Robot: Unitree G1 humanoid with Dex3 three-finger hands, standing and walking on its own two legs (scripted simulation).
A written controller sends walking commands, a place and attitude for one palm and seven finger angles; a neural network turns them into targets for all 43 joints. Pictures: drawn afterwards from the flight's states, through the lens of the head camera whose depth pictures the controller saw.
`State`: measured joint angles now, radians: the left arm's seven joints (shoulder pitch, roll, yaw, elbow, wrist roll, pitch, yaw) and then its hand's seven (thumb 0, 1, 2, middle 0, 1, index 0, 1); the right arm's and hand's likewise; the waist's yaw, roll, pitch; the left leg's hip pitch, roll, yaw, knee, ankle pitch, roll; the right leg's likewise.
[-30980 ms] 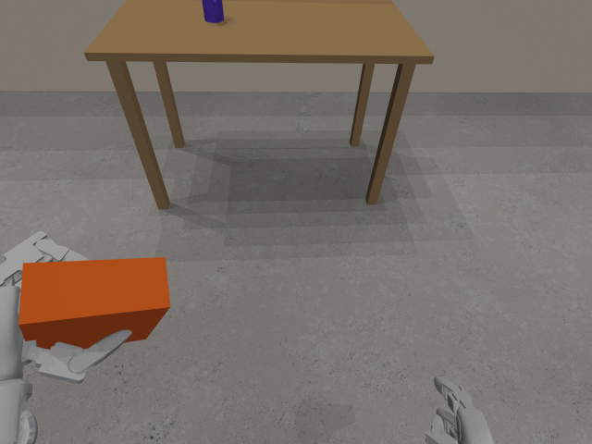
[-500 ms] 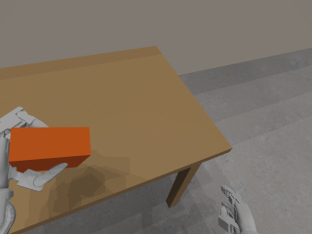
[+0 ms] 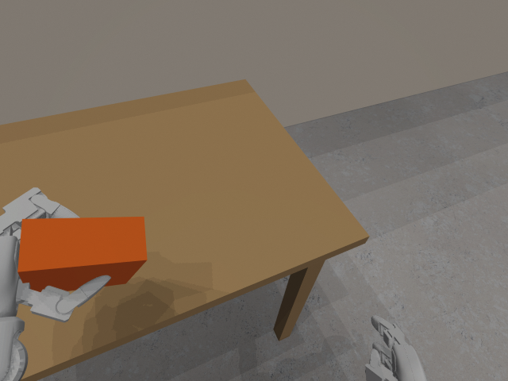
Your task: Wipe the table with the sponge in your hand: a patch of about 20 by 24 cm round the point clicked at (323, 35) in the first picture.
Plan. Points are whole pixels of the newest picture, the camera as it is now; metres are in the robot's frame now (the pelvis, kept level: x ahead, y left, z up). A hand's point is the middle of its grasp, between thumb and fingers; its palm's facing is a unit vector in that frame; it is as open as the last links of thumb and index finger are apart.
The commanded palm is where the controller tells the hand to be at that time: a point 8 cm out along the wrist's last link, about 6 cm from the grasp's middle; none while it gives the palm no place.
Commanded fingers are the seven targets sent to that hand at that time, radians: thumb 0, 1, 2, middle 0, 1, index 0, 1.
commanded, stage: shuffle to correct the standing spot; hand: left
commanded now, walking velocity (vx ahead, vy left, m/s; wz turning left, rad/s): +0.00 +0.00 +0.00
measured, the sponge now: (101, 256) +0.23 +0.22 +0.13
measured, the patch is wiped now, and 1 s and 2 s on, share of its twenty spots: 0.00 0.00 0.00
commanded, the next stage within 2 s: come to a stop and stand still in 0.76 s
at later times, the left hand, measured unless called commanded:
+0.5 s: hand (122, 245) +0.23 +0.18 +0.15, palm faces +0.34 -0.86 -0.39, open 9.5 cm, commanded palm +0.18 +0.22 +0.17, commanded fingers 0.00 0.10 1.30 -1.20 -1.60 -1.20 -1.60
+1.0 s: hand (149, 240) +0.24 +0.16 +0.15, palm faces +0.32 -0.86 -0.40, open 9.5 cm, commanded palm +0.19 +0.20 +0.17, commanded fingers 0.00 0.10 1.30 -1.20 -1.60 -1.20 -1.60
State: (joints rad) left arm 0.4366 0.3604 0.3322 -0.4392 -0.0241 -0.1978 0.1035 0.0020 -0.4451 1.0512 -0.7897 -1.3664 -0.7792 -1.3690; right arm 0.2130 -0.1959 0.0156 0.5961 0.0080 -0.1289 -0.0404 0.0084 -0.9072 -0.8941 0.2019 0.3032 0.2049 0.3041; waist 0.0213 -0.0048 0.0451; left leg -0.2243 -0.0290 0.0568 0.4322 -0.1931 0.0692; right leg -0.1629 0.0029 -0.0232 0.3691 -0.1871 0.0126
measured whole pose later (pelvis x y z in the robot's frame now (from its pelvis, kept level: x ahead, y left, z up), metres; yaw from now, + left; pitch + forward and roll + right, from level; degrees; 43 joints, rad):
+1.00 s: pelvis +0.03 -0.08 -0.01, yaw +0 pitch -1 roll -1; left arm 0.49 0.40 0.36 -0.54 -0.09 -0.13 0.10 0.00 -0.45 1.05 -0.79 -1.37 -0.78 -1.37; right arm 0.20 -0.20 -0.01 0.57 0.02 -0.04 -0.03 0.01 -0.91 -0.89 0.20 0.30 0.20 0.30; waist -0.01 -0.01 0.05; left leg -0.26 0.08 0.01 0.56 -0.29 -0.02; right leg -0.18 0.11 -0.06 0.47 -0.28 -0.10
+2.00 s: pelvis +0.00 +0.02 +0.00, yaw +2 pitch +1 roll -2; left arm 0.43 0.43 0.36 -0.49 -0.06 -0.23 0.11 0.00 -0.45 1.05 -0.79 -1.37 -0.78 -1.37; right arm 0.17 -0.18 0.03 0.59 0.01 -0.14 0.01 0.01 -0.91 -0.89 0.20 0.30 0.21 0.30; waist 0.05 -0.04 0.09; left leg -0.29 -0.07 0.03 0.46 -0.19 0.09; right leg -0.23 -0.04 -0.05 0.43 -0.22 0.03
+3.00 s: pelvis +0.02 -0.05 +0.00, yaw +0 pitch +0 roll -1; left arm 0.46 0.39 0.34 -0.51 -0.08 -0.13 0.09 0.00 -0.45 1.06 -0.79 -1.37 -0.78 -1.37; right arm 0.18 -0.19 0.02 0.56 0.02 -0.08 -0.03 0.01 -0.91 -0.89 0.20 0.30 0.21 0.30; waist 0.01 -0.01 0.04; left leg -0.24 0.03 0.04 0.46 -0.23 0.00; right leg -0.18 0.07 -0.04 0.39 -0.22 -0.05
